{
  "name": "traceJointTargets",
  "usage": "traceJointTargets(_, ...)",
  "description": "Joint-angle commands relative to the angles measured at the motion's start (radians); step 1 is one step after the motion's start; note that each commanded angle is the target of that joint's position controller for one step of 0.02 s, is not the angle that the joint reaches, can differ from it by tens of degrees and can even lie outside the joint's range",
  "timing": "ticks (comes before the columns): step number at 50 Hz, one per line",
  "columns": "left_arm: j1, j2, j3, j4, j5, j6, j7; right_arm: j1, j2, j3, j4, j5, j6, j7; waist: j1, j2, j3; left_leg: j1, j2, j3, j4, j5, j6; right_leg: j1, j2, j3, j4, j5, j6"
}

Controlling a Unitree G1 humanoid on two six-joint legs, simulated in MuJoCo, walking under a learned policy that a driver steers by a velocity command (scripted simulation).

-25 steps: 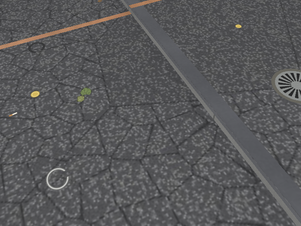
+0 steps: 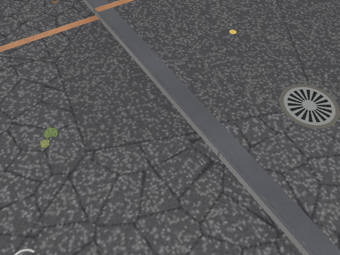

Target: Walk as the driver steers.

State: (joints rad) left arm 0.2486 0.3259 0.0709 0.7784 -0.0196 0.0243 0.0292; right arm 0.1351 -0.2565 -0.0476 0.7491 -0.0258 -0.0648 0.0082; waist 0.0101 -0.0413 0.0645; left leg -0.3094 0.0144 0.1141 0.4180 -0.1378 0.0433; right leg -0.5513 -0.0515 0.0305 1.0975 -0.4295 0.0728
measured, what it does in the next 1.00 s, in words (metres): walks ahead, turning right: right foot, then left foot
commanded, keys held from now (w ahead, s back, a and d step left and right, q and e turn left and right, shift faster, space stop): e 0.74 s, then w+e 0.26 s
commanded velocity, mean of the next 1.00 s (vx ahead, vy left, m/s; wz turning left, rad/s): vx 0.09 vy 0.00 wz -0.56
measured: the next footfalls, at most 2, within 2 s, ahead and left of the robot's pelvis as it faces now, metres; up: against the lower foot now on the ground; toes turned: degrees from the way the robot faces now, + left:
right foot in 0.26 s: +0.12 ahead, -0.15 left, +0.00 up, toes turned -12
left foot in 0.70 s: +0.18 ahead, +0.08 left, +0.00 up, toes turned -30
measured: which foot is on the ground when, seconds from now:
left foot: down 0.00-0.26, up 0.28-0.68, down 0.70-1.00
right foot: up 0.00-0.24, down 0.26-0.72, up 0.74-1.00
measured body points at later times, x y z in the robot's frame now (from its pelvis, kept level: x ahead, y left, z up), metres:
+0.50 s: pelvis +0.07 -0.04 +0.00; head +0.11 -0.08 +0.45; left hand +0.29 +0.20 -0.08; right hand +0.15 -0.36 -0.11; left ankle +0.11 +0.11 -0.68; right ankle +0.08 -0.14 -0.74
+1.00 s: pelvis +0.11 -0.03 +0.01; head +0.13 -0.03 +0.46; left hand +0.40 +0.12 -0.09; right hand +0.01 -0.31 -0.10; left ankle +0.15 +0.10 -0.74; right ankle +0.04 -0.17 -0.67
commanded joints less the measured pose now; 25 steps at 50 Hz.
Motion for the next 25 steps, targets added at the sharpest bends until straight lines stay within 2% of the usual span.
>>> traceJointTargets(1,0.091,0.034,0.016,-0.064,0.010,0.021,0.003,-0.069,-0.152,-0.043,-0.047,0.002,-0.012,-0.017,0.035,0.158,-0.135,0.062,0.289,-0.114,-0.180,0.427,0.201,0.054,-0.052,0.013,-0.080,0.124,0.006)
traceJointTargets(5,0.002,0.037,0.016,-0.109,0.011,0.022,-0.022,-0.075,-0.178,-0.050,-0.024,0.012,0.013,-0.032,0.005,0.139,-0.135,0.093,0.288,-0.037,-0.186,0.308,0.186,0.112,-0.051,-0.023,-0.254,0.240,-0.019)
traceJointTargets(9,-0.065,0.064,0.029,-0.161,0.011,0.038,-0.043,-0.052,-0.216,-0.064,0.003,0.037,0.040,-0.024,-0.014,0.140,-0.112,0.181,0.330,-0.040,-0.121,0.253,0.162,0.117,-0.035,-0.057,-0.371,0.154,-0.053)
traceJointTargets(11,-0.054,0.065,0.035,-0.170,0.011,0.042,-0.050,-0.062,-0.223,-0.069,0.011,0.054,0.050,-0.022,0.006,0.138,-0.111,0.204,0.326,-0.025,-0.044,0.245,0.120,0.172,-0.011,-0.089,-0.495,0.183,-0.084)
traceJointTargets(12,-0.035,0.076,0.043,-0.166,0.014,0.040,-0.047,-0.044,-0.208,-0.067,0.023,0.060,0.054,-0.022,0.016,0.120,-0.116,0.188,0.296,0.002,0.027,0.214,0.079,0.242,0.014,-0.097,-0.584,0.265,-0.108)
traceJointTargets(13,0.010,0.136,0.065,-0.159,0.017,0.036,-0.034,0.022,-0.176,-0.061,0.047,0.047,0.056,-0.018,0.018,0.020,-0.142,0.135,0.225,0.055,0.173,0.129,0.008,0.361,-0.003,-0.024,-0.672,0.513,-0.150)
traceJointTargets(14,0.047,0.269,0.096,-0.172,0.021,0.033,-0.011,0.022,-0.129,-0.045,0.013,-0.002,0.050,-0.013,-0.008,-0.263,-0.170,-0.144,0.082,0.131,0.480,-0.261,-0.092,0.560,-0.228,0.296,-0.668,0.939,-0.277)
traceJointTargets(15,0.055,0.251,0.082,-0.189,0.046,0.013,-0.019,-0.055,-0.127,-0.039,-0.020,-0.006,0.051,-0.018,0.045,-0.258,-0.236,-0.314,-0.026,-0.039,0.715,-0.574,-0.128,0.586,-0.348,0.499,-0.709,0.943,-0.458)
traceJointTargets(16,0.053,0.211,0.071,-0.185,0.043,-0.009,-0.030,-0.097,-0.162,-0.050,-0.021,0.015,0.056,-0.019,0.064,-0.126,-0.247,-0.341,-0.006,-0.140,0.807,-0.540,-0.115,0.576,-0.307,0.428,-0.725,0.898,-0.446)
traceJointTargets(17,0.013,0.191,0.066,-0.182,0.031,-0.024,-0.027,-0.098,-0.153,-0.050,-0.020,0.033,0.058,-0.023,0.035,-0.086,-0.215,-0.360,0.013,-0.163,0.800,-0.457,-0.098,0.553,-0.255,0.350,-0.718,0.820,-0.389)
traceJointTargets(18,-0.033,0.163,0.059,-0.186,0.014,-0.027,-0.022,-0.086,-0.154,-0.052,-0.005,0.029,0.060,-0.033,0.014,-0.040,-0.194,-0.365,0.028,-0.174,0.751,-0.389,-0.094,0.525,-0.216,0.307,-0.720,0.748,-0.340)
traceJointTargets(19,-0.072,0.145,0.051,-0.194,0.005,-0.022,-0.013,-0.087,-0.170,-0.058,-0.004,0.021,0.063,-0.040,-0.003,-0.048,-0.183,-0.338,0.033,-0.181,0.711,-0.337,-0.096,0.488,-0.198,0.288,-0.729,0.713,-0.318)
traceJointTargets(21,-0.088,0.146,0.048,-0.206,0.016,-0.014,-0.003,-0.068,-0.155,-0.056,0.002,0.023,0.064,-0.040,-0.022,-0.073,-0.198,-0.272,0.004,-0.173,0.661,-0.278,-0.108,0.448,-0.167,0.272,-0.736,0.723,-0.314)
traceJointTargets(25,-0.077,0.166,0.058,-0.209,0.011,-0.005,0.010,-0.081,-0.127,-0.044,0.002,0.029,0.064,-0.037,-0.006,-0.078,-0.204,-0.202,-0.022,-0.187,0.456,-0.231,-0.130,0.430,-0.147,0.293,-0.734,0.618,-0.310)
